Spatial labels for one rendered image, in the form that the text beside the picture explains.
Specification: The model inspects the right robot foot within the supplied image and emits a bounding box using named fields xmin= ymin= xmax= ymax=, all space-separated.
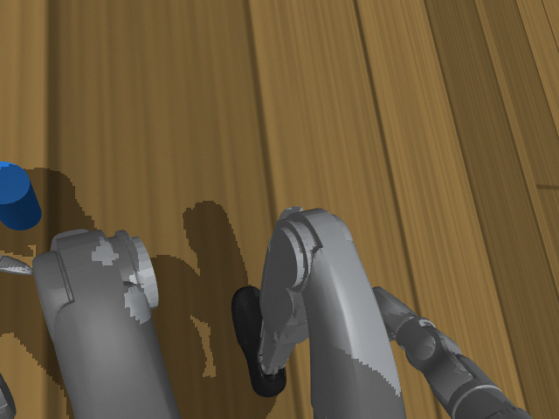
xmin=231 ymin=286 xmax=286 ymax=397

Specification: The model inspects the right robot arm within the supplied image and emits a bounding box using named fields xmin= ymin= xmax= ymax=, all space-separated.
xmin=396 ymin=317 xmax=533 ymax=419

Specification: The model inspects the left robot arm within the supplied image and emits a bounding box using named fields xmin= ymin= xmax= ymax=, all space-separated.
xmin=0 ymin=373 xmax=17 ymax=419

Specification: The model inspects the left robot hand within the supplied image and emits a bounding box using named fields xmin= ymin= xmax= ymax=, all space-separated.
xmin=0 ymin=255 xmax=33 ymax=276

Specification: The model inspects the can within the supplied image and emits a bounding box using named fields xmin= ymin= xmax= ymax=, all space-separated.
xmin=0 ymin=161 xmax=42 ymax=230

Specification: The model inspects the right robot hand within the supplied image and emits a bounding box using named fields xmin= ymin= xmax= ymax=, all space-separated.
xmin=372 ymin=286 xmax=419 ymax=341

